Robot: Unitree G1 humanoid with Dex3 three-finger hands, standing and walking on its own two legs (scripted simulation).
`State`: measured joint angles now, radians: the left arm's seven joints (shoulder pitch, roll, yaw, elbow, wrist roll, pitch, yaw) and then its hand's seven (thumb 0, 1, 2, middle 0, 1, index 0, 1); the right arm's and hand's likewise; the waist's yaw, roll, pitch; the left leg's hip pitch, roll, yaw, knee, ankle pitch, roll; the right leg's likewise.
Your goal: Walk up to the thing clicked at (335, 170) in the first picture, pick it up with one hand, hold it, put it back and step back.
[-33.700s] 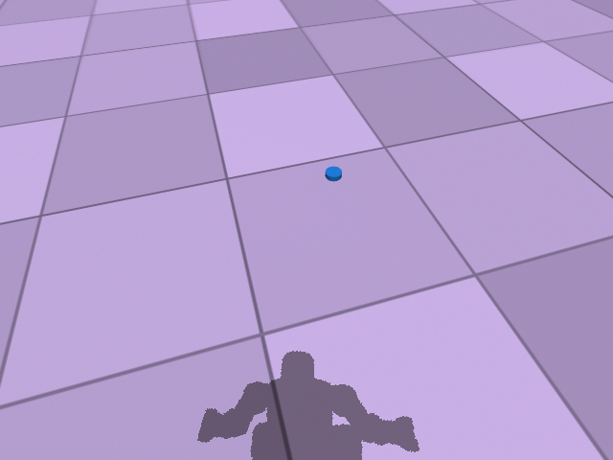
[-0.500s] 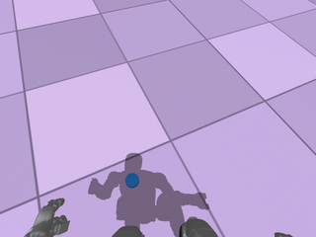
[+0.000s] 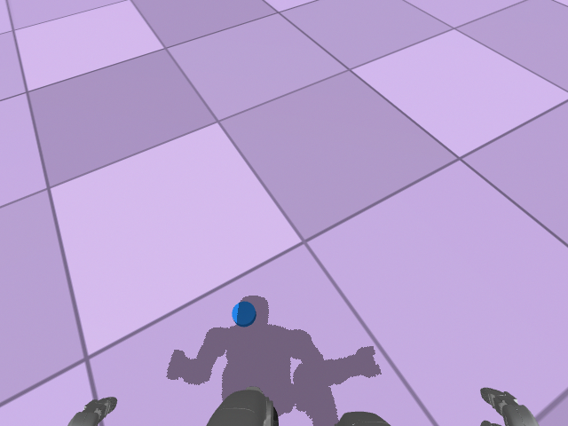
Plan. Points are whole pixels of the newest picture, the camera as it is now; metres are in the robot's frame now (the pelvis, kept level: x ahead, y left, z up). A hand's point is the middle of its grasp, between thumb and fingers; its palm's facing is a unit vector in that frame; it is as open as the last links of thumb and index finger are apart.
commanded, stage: step back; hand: left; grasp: from above
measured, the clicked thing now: (244, 314) +0.49 +0.20 -0.74
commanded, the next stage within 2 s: none
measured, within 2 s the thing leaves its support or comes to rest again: neither
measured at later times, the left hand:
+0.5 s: hand out of the picture -0.03 +0.28 -0.14, palm faces +0.07 -0.93 -0.36, open 7.4 cm
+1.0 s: hand out of the picture -0.21 +0.23 -0.13, palm faces +0.07 -0.90 -0.44, open 7.4 cm
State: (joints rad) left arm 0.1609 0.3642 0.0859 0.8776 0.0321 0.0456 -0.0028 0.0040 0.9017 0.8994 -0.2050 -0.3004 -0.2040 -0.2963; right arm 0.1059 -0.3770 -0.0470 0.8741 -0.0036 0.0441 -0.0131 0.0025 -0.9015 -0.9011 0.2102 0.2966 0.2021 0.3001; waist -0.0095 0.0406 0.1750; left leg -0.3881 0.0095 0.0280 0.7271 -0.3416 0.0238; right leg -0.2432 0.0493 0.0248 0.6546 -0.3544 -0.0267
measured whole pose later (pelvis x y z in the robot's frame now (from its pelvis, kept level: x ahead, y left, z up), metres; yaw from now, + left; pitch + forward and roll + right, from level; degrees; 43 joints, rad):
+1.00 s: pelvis -0.31 -0.05 +0.00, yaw +5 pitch -2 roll +1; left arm 0.16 0.37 0.07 0.78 0.04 0.05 0.02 0.01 0.90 0.90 -0.21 -0.30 -0.21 -0.30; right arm 0.21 -0.40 -0.05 0.87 -0.01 0.05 -0.02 0.00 -0.90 -0.90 0.21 0.30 0.20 0.30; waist 0.01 0.02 0.16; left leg -0.32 -0.06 -0.05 0.86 -0.49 -0.01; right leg -0.35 -0.04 -0.03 0.67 -0.28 -0.01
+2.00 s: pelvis -0.50 -0.10 +0.01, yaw +5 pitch -3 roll +0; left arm 0.22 0.40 0.08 0.99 0.03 -0.02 -0.02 0.01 0.90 0.90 -0.21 -0.30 -0.20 -0.30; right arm 0.26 -0.38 -0.06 0.97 -0.03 0.00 0.02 0.00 -0.90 -0.90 0.21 0.30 0.20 0.30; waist -0.01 0.00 0.06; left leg -0.22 0.02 -0.04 0.61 -0.34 -0.01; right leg -0.28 0.00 -0.03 0.60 -0.31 -0.02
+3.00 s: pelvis -0.46 -0.07 +0.03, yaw +6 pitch -3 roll +0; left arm 0.09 0.35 0.00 1.15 0.01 -0.02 -0.01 0.00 0.90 0.90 -0.21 -0.30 -0.20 -0.30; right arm 0.08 -0.34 -0.02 1.16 -0.01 -0.01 0.02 0.00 -0.90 -0.90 0.21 0.30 0.20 0.30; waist 0.00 -0.01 0.06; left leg -0.13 0.02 0.04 0.31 -0.14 -0.01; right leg -0.09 -0.03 -0.02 0.32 -0.18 0.02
